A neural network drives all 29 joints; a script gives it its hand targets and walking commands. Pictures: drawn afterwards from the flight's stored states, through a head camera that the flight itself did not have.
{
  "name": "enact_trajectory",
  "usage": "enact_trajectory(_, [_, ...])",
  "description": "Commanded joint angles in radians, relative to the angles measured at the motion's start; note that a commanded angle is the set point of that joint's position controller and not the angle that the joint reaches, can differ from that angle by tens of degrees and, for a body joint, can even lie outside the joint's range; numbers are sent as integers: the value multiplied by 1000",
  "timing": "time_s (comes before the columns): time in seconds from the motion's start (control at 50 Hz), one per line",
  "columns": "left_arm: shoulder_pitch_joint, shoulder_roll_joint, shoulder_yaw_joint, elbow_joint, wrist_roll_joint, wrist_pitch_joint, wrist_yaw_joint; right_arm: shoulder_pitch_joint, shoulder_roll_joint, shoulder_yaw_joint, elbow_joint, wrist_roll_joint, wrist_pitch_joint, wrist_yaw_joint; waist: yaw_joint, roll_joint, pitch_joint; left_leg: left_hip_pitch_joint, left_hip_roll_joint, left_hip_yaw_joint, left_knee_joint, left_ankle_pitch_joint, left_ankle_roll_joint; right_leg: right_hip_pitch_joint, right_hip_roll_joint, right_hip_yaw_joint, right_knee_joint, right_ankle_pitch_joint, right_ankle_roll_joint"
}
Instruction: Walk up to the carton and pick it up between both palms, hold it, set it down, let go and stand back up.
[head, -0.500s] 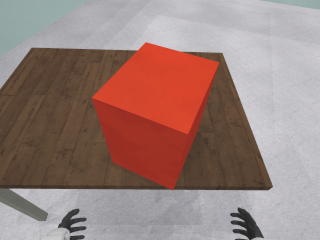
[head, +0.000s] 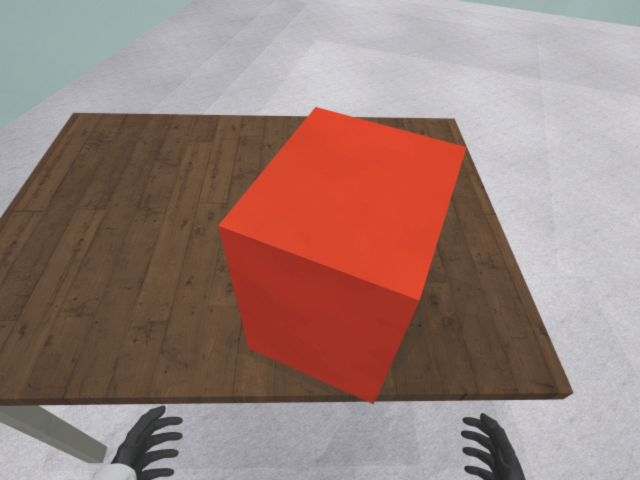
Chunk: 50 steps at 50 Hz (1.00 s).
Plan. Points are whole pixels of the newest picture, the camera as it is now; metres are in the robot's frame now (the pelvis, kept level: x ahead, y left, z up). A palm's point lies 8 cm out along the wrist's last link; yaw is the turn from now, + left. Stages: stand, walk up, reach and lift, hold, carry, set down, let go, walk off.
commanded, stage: reach and lift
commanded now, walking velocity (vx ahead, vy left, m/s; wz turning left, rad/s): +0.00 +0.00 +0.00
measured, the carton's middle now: (345, 259) +0.42 +0.00 +0.01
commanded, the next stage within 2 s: none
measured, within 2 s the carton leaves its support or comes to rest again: neither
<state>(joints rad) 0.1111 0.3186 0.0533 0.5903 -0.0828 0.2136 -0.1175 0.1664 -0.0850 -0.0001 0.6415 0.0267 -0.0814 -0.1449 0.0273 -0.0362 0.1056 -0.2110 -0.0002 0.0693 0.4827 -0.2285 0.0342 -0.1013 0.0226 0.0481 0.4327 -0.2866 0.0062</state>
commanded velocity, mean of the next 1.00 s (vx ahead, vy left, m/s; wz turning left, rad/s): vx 0.00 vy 0.00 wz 0.00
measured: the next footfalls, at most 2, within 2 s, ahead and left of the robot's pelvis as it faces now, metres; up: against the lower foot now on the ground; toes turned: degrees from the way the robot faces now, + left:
none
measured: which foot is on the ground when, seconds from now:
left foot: down 0.00-1.00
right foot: down 0.00-1.00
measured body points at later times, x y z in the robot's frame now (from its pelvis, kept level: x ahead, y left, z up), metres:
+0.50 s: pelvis -0.01 +0.02 +0.00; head +0.00 +0.04 +0.45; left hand +0.16 +0.28 -0.07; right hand +0.17 -0.17 -0.06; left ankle +0.02 +0.09 -0.74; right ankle -0.03 -0.13 -0.74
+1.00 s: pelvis -0.02 +0.02 -0.01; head -0.01 +0.06 +0.44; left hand +0.15 +0.30 -0.04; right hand +0.15 -0.14 -0.04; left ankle +0.02 +0.09 -0.74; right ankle -0.03 -0.13 -0.74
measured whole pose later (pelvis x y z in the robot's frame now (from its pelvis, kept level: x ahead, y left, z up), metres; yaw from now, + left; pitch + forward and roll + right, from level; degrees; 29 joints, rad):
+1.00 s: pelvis -0.02 +0.02 -0.01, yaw +0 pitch -7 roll -3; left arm 0.30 0.52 -0.03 0.30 -0.29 -0.12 -0.21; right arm 0.41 0.11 0.07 0.29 0.09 -0.25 -0.32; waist 0.07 -0.03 0.15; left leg -0.19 0.00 0.07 0.58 -0.27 0.06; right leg -0.05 0.02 0.05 0.46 -0.30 0.02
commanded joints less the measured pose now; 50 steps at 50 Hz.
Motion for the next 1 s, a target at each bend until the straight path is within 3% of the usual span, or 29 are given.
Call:
enact_trajectory(0.0, [-121, 162, 32, -201, -12, -110, 23, -81, -40, -5, -192, 18, -91, 17, 15, 149, -217, 301, 51, 0, -30, 340, -91, -180, -14, -79, -99, 147, -29])
enact_trajectory(0.04, [-93, 155, 30, -219, 3, -124, 24, -57, -48, -24, -166, 28, -105, 21, 18, 206, -219, 330, 55, -12, -38, 332, -105, -190, -15, -79, -108, 115, -41])
enact_trajectory(0.08, [-88, 162, 23, -193, -15, -138, 13, -34, -27, -4, -157, 26, -111, 9, 6, 163, -174, 314, 46, -6, -36, 294, -95, -184, -28, -57, -125, 113, -35])
enact_trajectory(0.12, [-67, 155, 8, -241, -19, -159, 14, -21, -37, -22, -180, 39, -128, 5, 8, 203, -194, 330, 54, -19, -50, 286, -101, -183, -21, -67, -118, 99, -41])
enact_trajectory(0.14, [-46, 167, 18, -249, -22, -172, 14, -16, -33, -21, -193, 36, -137, 4, 21, 170, -192, 321, 59, -21, -50, 307, -95, -175, -19, -68, -118, 104, -40])
enact_trajectory(0.18, [-35, 169, 14, -235, -36, -193, 3, -11, -31, -26, -201, 30, -149, -6, 11, 126, -202, 318, 55, -20, -44, 334, -90, -153, -15, -66, -120, 129, -28])
enact_trajectory(0.24, [-1, 177, 5, -185, -44, -202, -20, 3, -29, -34, -201, 21, -147, -24, 9, 104, -117, 299, 50, -18, -63, 291, -85, -142, -18, -60, -139, 111, -27])
enact_trajectory(0.38, [10, 207, -18, -238, -114, -272, -54, 42, 4, -20, -328, 29, -163, -57, 12, 56, -107, 280, 54, -24, -67, 248, -77, -135, -19, -58, -141, 99, -17])
enact_trajectory(0.42, [0, 223, -21, -244, -126, -302, -64, 58, 26, -1, -330, 33, -164, -67, 10, 57, -100, 279, 59, -29, -68, 229, -71, -129, -25, -49, -147, 73, -20])
enact_trajectory(0.5, [40, 237, -22, -282, -129, -333, -66, 94, 49, 22, -336, 57, -173, -81, 18, 119, -68, 287, 70, -46, -59, 212, -78, -144, -38, -34, -142, 50, -41])
enact_trajectory(0.54, [27, 274, -7, -320, -138, -351, -66, 103, 69, 32, -363, 67, -177, -87, 20, 125, -91, 272, 69, -50, -58, 141, -70, -155, -51, -22, -137, 2, -41])
enact_trajectory(0.58, [31, 290, -6, -340, -133, -355, -68, 117, 87, 32, -368, 64, -176, -99, 16, 167, -78, 263, 66, -45, -51, 151, -76, -142, -60, -17, -131, 41, -47])
enact_trajectory(0.66, [53, 306, -15, -407, -161, -372, -72, 139, 109, 30, -419, 67, -194, -124, 16, 168, -76, 243, 79, -61, -37, 92, -73, -167, -58, -16, -115, -19, -49])
enact_trajectory(0.74, [80, 337, -11, -377, -185, -368, -81, 142, 135, 36, -464, 48, -198, -146, 19, 127, -34, 169, 77, -56, -32, 8, -55, -163, -73, -5, -94, -51, -46])
enact_trajectory(0.76, [78, 347, -3, -402, -187, -373, -84, 156, 152, 48, -488, 53, -205, -151, 30, 126, -57, 170, 76, -59, -23, 16, -52, -160, -78, 0, -84, -47, -46])
enact_trajectory(0.78, [86, 351, -3, -446, -189, -383, -77, 169, 153, 47, -516, 59, -216, -152, 40, 163, -68, 166, 82, -65, -26, 26, -59, -159, -73, -1, -76, -41, -51])
enact_trajectory(0.84, [104, 357, -9, -446, -198, -392, -84, 189, 156, 53, -512, 50, -219, -164, 21, 134, -49, 161, 91, -76, -13, 27, -55, -153, -63, -7, -66, -33, -50])
enact_trajectory(0.86, [117, 358, -3, -431, -193, -388, -90, 206, 157, 67, -500, 54, -216, -168, 28, 148, -31, 176, 95, -80, -17, 28, -55, -155, -66, -4, -73, -37, -56])
enact_trajectory(0.88, [108, 362, -6, -411, -208, -375, -95, 208, 153, 49, -523, 53, -223, -174, 27, 123, -34, 165, 98, -86, -36, 8, -52, -127, -42, -17, -80, -43, -54])
enact_trajectory(0.98, [135, 372, -16, -492, -226, -397, -97, 236, 167, 53, -548, 61, -245, -191, 26, 164, -29, 155, 109, -111, -33, 36, -64, -113, -42, -6, -70, -21, -61])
